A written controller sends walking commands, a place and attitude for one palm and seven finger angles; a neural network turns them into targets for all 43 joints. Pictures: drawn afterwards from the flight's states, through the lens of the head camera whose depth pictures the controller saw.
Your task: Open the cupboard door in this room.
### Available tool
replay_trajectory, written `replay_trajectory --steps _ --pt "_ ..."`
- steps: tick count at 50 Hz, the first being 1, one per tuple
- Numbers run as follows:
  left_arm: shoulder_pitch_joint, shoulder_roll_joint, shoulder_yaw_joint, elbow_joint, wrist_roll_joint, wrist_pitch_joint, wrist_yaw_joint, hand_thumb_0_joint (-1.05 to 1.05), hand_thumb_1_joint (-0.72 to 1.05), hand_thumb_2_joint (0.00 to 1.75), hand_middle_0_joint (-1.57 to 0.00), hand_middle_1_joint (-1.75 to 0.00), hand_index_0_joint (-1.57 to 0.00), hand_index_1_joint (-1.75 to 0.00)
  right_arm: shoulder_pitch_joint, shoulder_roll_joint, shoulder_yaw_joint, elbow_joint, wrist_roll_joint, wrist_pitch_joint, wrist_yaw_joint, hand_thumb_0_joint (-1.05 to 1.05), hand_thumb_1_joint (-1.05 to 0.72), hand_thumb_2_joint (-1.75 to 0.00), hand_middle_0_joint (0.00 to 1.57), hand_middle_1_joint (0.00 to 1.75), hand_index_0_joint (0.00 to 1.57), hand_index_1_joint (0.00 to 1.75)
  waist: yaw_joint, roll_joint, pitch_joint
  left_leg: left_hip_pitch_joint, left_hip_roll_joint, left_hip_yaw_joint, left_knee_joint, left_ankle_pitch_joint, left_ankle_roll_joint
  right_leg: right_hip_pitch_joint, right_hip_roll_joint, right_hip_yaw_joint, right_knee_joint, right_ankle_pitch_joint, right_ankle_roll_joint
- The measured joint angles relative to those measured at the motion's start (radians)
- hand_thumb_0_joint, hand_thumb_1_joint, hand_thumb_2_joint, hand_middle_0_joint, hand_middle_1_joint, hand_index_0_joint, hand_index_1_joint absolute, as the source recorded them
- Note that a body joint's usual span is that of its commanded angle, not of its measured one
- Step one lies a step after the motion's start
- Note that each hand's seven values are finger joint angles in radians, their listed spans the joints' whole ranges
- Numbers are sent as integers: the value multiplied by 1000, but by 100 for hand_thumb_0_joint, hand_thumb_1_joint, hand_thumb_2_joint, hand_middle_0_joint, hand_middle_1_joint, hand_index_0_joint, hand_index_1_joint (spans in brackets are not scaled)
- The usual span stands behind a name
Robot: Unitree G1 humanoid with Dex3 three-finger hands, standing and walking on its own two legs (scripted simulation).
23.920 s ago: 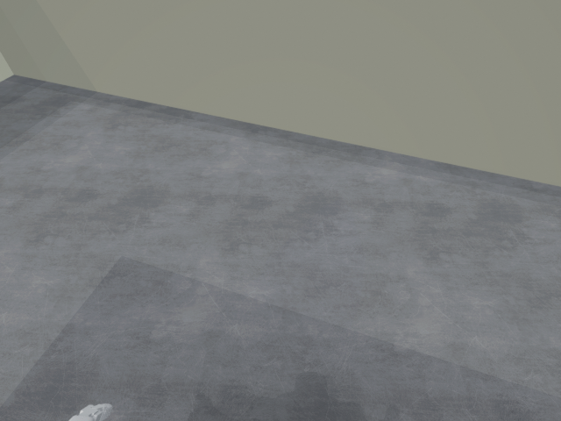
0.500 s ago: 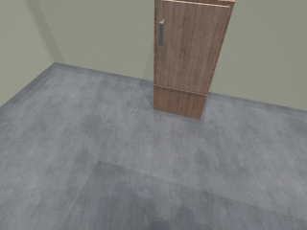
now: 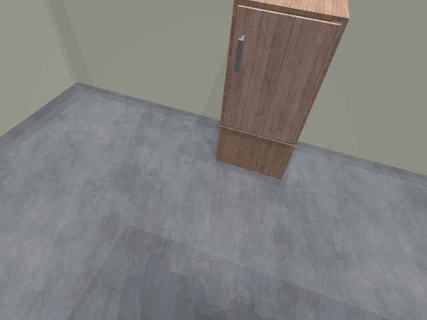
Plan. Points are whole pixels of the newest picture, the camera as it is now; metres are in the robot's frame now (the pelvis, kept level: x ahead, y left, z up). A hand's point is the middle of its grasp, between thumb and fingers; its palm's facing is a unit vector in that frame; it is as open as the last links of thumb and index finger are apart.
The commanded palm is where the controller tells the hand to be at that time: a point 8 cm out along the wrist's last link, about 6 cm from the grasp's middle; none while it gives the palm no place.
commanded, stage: walk to a spot facing it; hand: left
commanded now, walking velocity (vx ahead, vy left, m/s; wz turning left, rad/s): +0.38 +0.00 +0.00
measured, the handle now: (240, 53) +1.13 -0.06 -0.01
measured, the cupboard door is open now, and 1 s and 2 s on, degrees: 0 0 0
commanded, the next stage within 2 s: turn to face it in 0.30 s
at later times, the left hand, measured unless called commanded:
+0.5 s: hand (164, 252) +0.31 +0.13 -0.17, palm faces +0.02 -0.98 -0.20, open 7.3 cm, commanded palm none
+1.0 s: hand (149, 223) +0.39 +0.19 -0.16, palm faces -0.06 -0.98 -0.21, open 7.4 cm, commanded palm none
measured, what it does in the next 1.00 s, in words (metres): walks ahead: right foot, then left foot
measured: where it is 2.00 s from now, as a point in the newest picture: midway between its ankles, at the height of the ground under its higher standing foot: (225, 262)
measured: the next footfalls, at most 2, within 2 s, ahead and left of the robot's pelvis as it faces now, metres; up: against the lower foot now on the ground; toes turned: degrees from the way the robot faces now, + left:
right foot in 0.36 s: +0.32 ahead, -0.12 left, +0.00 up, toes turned -8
left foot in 0.78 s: +0.40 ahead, +0.09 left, +0.00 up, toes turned +2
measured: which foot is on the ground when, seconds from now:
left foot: down 0.00-0.36, up 0.38-0.76, down 0.78-1.00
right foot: up 0.00-0.34, down 0.36-0.80, up 0.82-1.00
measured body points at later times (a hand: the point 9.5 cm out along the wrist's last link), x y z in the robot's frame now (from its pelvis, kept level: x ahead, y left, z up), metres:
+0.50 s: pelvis +0.22 -0.04 -0.01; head +0.27 -0.05 +0.44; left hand +0.31 +0.18 -0.15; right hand +0.18 -0.27 -0.17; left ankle +0.10 +0.09 -0.63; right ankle +0.28 -0.12 -0.73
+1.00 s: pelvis +0.33 -0.01 +0.01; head +0.38 +0.00 +0.46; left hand +0.39 +0.24 -0.15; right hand +0.41 -0.24 -0.13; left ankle +0.36 +0.09 -0.73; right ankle +0.27 -0.14 -0.65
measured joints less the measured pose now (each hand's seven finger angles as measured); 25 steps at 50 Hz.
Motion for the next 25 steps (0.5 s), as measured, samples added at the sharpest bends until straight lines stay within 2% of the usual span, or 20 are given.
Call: replay_trajectory --steps 3,7,10,13,15,17,18,20,22,23,25 --pt "-32 2 -2 6 6 15 -12 1 91 90 -20 -30 -20 -29 29 7 1 -3 -2 -28 -14 0 -91 -90 20 30 20 30 -28 14 17 67 -7 2 -84 12 5 -119 2 25 276 1 -4" --pt "-121 25 4 -38 10 9 -20 1 92 90 -20 -30 -20 -29 74 33 14 26 0 -42 -22 0 -91 -90 20 30 20 30 -32 22 53 163 -13 -2 -217 45 2 -276 -20 36 431 78 6" --pt "-196 50 9 -81 6 7 -27 2 93 90 -20 -30 -20 -29 102 50 20 51 1 -43 -25 0 -91 -90 20 30 20 30 -31 24 82 231 -11 2 -292 49 -12 -361 -31 31 389 139 11" --pt "-273 58 8 -121 -1 1 -32 2 93 90 -20 -30 -19 -29 115 54 20 68 3 -38 -25 0 -91 -90 20 30 20 30 -38 32 114 295 -7 8 -338 31 -29 -370 -22 10 193 190 0" --pt "-315 57 3 -146 -4 -12 -32 1 93 90 -20 -30 -19 -29 116 48 15 81 8 -31 -21 0 -91 -90 20 30 20 30 -42 43 134 329 5 11 -326 -4 -43 -331 3 -6 61 212 -19" --pt "-332 55 -2 -165 -1 -37 -30 1 92 90 -20 -30 -19 -29 118 41 6 98 12 -20 -15 0 -91 -90 20 30 20 30 -34 44 141 332 19 12 -217 -63 -48 -248 31 -22 -57 255 -37" --pt "-331 55 -4 -170 4 -54 -27 1 92 90 -20 -30 -19 -29 119 38 0 105 16 -13 -10 1 -91 -90 20 30 20 30 -27 37 138 295 25 7 -83 -93 -44 -208 32 -25 -85 282 -52" --pt "-332 44 -4 -168 3 -77 -16 1 92 90 -20 -30 -19 -29 71 18 -9 97 29 6 -7 1 -91 -90 20 30 20 30 -25 45 148 126 22 -72 334 -103 -19 -204 34 -37 -6 210 -74" --pt "-321 32 -7 -154 -3 -74 -9 0 92 90 -20 -30 -20 -29 8 -4 -18 66 30 15 -6 1 -91 -90 20 30 20 30 -30 50 154 -41 14 -114 626 -41 -4 -158 33 -53 -9 156 -79" --pt "-310 26 -9 -144 -4 -72 -5 0 92 90 -20 -30 -20 -29 -28 -17 -22 48 25 17 -6 1 -91 -90 20 30 20 30 -27 51 154 -112 19 -112 689 -6 -3 -132 35 -55 -32 153 -72" --pt "-279 13 -14 -120 -2 -66 3 0 92 90 -20 -30 -20 -29 -106 -43 -25 5 16 18 -8 1 -91 -90 20 30 20 30 -19 52 149 -226 40 -96 688 37 -13 -86 43 -51 -87 162 -69"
